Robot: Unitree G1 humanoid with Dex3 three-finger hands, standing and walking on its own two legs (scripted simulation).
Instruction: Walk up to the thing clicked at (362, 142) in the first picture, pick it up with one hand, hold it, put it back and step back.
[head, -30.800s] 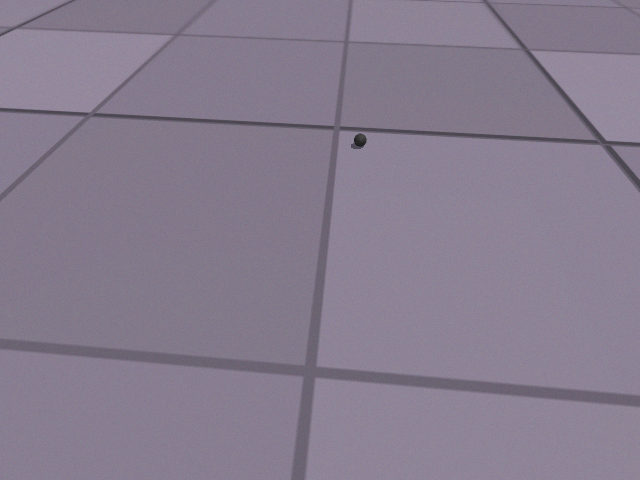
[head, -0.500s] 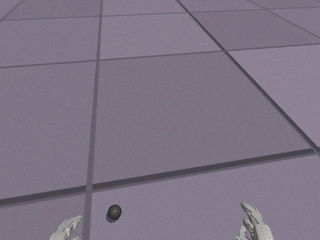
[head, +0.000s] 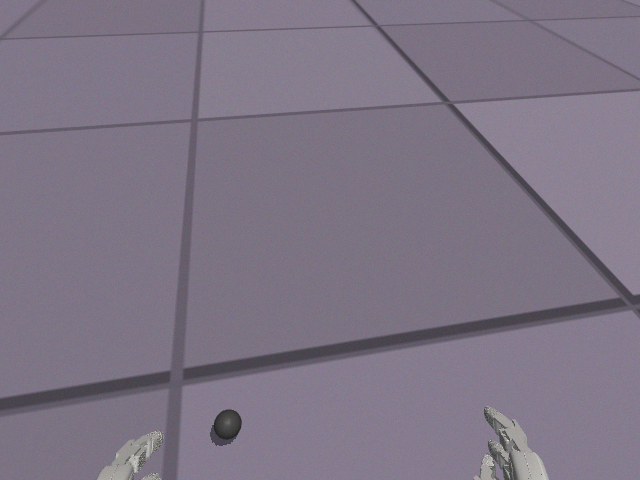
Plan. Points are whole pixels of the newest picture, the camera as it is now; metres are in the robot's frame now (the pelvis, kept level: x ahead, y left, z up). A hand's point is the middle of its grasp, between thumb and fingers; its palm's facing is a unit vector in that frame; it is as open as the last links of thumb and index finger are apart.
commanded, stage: home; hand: left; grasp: from above
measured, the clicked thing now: (227, 424) +0.47 +0.24 -0.68
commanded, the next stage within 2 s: stand in 0.32 s
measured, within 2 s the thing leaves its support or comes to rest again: neither
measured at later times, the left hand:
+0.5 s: hand out of the picture +0.16 +0.19 -0.07, palm faces +0.01 -0.96 -0.28, open 7.3 cm
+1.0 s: hand out of the picture +0.05 +0.25 -0.11, palm faces +0.02 -0.95 -0.30, open 7.3 cm
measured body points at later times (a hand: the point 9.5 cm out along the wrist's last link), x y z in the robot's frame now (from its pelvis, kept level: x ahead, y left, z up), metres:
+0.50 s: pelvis -0.01 +0.00 +0.01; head +0.02 +0.01 +0.46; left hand +0.16 +0.24 -0.05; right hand +0.15 -0.24 -0.08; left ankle +0.01 +0.12 -0.68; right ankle -0.01 -0.13 -0.68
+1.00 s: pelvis -0.01 +0.02 +0.06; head -0.01 +0.03 +0.50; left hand +0.05 +0.30 -0.09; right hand +0.06 -0.26 -0.08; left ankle +0.01 +0.12 -0.68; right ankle -0.01 -0.13 -0.68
